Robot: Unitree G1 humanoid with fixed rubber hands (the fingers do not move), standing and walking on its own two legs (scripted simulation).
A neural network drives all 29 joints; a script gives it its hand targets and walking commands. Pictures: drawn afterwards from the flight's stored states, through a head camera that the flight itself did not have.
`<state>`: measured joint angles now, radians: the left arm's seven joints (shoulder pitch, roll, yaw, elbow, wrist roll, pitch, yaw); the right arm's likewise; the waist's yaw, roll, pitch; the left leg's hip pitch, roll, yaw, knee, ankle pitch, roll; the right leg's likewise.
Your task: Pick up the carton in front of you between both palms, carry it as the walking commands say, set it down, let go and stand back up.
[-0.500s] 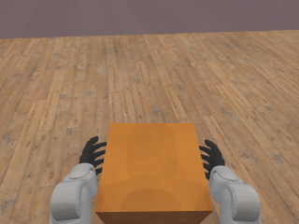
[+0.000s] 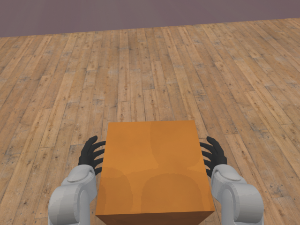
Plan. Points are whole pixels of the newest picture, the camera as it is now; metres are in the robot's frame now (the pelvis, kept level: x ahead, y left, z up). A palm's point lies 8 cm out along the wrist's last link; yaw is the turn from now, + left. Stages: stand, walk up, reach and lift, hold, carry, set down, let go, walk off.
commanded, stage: carry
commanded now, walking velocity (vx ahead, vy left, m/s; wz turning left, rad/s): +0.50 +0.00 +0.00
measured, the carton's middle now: (152, 180) +0.23 +0.00 +0.00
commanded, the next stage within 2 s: none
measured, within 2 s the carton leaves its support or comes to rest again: neither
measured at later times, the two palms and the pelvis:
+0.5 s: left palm (101, 77) +0.57 +0.19 +0.07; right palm (185, 80) +0.54 -0.11 +0.08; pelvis +0.33 +0.05 +0.00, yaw -4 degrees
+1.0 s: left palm (123, 35) +0.89 +0.14 +0.07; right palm (186, 37) +0.89 -0.16 +0.06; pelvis +0.65 -0.01 -0.01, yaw +0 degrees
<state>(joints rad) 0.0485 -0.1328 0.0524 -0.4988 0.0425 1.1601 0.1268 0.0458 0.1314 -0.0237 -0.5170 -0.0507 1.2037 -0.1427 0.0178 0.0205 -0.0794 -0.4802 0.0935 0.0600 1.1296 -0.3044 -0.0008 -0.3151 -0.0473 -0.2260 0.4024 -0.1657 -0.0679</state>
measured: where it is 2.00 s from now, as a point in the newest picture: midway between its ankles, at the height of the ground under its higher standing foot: (152, 148)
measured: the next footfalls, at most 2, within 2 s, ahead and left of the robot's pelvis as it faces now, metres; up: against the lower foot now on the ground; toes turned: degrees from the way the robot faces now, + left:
left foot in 0.34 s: +0.42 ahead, +0.13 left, +0.00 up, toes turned +10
right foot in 0.88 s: +0.76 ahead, -0.10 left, +0.00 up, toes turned -4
